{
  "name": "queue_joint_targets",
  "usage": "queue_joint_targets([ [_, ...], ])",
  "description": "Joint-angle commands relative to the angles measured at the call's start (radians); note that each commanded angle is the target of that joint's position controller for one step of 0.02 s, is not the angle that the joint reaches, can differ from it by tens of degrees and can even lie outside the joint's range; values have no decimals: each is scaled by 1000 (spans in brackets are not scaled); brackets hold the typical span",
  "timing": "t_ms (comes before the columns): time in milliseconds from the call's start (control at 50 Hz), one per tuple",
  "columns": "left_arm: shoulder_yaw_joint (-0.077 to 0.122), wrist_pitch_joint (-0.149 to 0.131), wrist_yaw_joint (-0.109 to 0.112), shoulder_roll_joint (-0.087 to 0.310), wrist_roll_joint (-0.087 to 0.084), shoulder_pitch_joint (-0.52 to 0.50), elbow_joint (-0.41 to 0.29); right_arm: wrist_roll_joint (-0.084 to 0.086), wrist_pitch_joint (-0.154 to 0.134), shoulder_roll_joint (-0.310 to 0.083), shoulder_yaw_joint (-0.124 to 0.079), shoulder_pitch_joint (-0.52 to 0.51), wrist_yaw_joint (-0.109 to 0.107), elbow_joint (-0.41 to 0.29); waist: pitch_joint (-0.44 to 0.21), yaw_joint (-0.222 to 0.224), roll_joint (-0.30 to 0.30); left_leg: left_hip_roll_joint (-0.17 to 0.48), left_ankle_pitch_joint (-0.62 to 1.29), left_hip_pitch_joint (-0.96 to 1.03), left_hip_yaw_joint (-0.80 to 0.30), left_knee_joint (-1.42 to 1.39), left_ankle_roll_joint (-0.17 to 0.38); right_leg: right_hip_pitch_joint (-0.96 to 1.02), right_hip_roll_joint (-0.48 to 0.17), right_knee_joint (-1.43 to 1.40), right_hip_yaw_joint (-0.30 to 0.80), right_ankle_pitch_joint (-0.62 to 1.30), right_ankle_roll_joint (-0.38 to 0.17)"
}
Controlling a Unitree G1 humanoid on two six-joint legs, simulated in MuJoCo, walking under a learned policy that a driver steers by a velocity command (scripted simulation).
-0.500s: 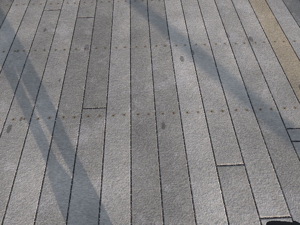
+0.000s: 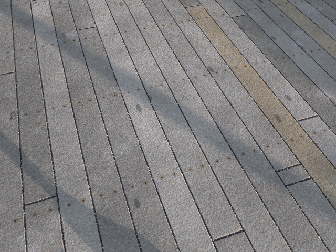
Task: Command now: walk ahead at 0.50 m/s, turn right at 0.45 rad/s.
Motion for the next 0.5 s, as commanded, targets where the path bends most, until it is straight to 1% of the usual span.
queue_joint_targets([
  [20,-8,-13,-20,13,1,-120,-104,10,-5,-165,-38,-19,-11,-43,80,-15,85,299,351,-32,-51,-88,107,-1,0,-106,-46,52,-21],
  [60,-9,-13,-33,20,0,-169,-137,18,13,-167,-41,10,-14,-22,93,-29,73,322,427,63,-35,-49,105,-48,7,-142,-70,-10,-39],
  [80,-7,-13,-41,23,0,-182,-152,20,23,-170,-42,17,-15,-19,89,-27,72,327,491,102,-20,-18,99,-50,20,-159,-92,-56,-50],
  [100,-5,-13,-48,26,-1,-181,-165,24,32,-184,-45,9,-18,-17,77,-13,87,335,608,120,-10,24,91,-20,36,-171,-115,-102,-66],
  [120,2,-11,-51,40,-1,-166,-173,25,40,-198,-48,0,-23,-21,48,5,107,334,783,135,6,83,81,34,66,-169,-148,-153,-83],
  [140,13,-8,-53,60,3,-123,-172,26,51,-210,-51,-15,-32,-27,16,38,133,325,994,141,18,181,66,104,109,-164,-184,-206,-101],
  [160,33,-7,-49,95,4,-18,-152,24,62,-217,-52,-27,-39,-36,-45,94,144,307,1119,121,26,337,48,230,155,-174,-204,-221,-121],
  [180,61,-10,-36,147,8,135,-119,31,65,-219,-49,-55,-46,-46,-120,182,124,266,1051,16,44,556,7,462,178,-276,-180,-91,-157],
  [200,84,0,-10,231,13,226,-104,7,48,-171,-31,-24,-44,-71,-223,194,-19,193,513,-257,34,868,-52,780,16,-261,55,219,-223],
  [220,88,-7,-7,315,33,167,-145,-13,17,-51,14,97,-19,-117,-399,77,-233,-30,-434,-668,-112,1253,-119,1133,-294,-291,631,436,-488],
  [240,72,-2,-7,227,27,196,-161,14,-5,-174,-13,-6,-5,-102,-490,177,-23,21,-404,-695,-304,1301,-102,1125,-263,-333,578,442,-457],
  [260,59,-6,-6,188,18,133,-167,43,-10,-180,-15,-94,-3,-142,-345,162,-8,68,-325,-738,-298,1232,-80,1005,-221,-342,413,457,-402],
  [280,55,-6,-2,161,0,81,-165,30,-9,-159,-11,-115,-14,-140,-215,119,82,103,-267,-736,-274,1138,-82,839,-162,-371,324,405,-350],
  [300,45,0,4,133,-5,38,-172,7,3,-165,-17,-137,-27,-138,-133,94,105,119,-221,-691,-256,1076,-88,691,-132,-415,272,389,-322],
  [320,48,2,10,145,16,21,-183,10,19,-165,-20,-103,-28,-145,-112,54,32,123,-207,-613,-268,1056,-100,573,-127,-436,261,435,-345],
  [340,50,3,10,146,22,-2,-189,8,33,-160,-20,-71,-30,-141,-101,32,21,122,-205,-576,-266,998,-115,509,-107,-447,235,446,-342],
  [360,51,5,12,147,21,-13,-188,6,39,-142,-17,-56,-31,-133,-102,20,19,117,-189,-553,-253,921,-126,466,-81,-447,197,459,-324],
  [380,55,8,18,158,20,-15,-186,4,43,-121,-11,-65,-35,-133,-111,17,21,102,-163,-541,-237,849,-136,441,-57,-440,172,472,-307],
  [400,59,13,24,169,17,-6,-183,1,46,-113,-7,-84,-38,-139,-125,25,14,88,-126,-540,-232,788,-146,436,-50,-427,169,493,-297],
  [420,63,22,31,181,12,-2,-181,-1,49,-107,-4,-97,-38,-142,-153,29,5,79,-73,-518,-235,740,-151,433,-43,-415,166,472,-283],
  [460,64,41,44,185,4,-7,-182,4,57,-108,-2,-133,-34,-150,-182,40,-27,59,21,-474,-241,657,-155,417,-21,-403,172,358,-249],
  [500,62,57,51,181,2,-8,-184,10,64,-115,-3,-185,-29,-165,-173,55,-51,43,53,-453,-252,584,-152,408,-11,-396,208,205,-225],
])
Next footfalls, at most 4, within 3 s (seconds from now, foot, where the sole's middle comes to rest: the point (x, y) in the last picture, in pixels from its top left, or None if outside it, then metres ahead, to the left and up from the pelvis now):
0.18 right None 0.27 -0.13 -0.78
0.64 left None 0.42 0.05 -0.78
1.06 right None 0.25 -0.15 -0.78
1.48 left None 0.41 0.02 -0.78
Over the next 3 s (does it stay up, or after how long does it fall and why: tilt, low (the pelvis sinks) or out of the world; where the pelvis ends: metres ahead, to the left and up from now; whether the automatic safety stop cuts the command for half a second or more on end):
stays up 0.33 -0.02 0.00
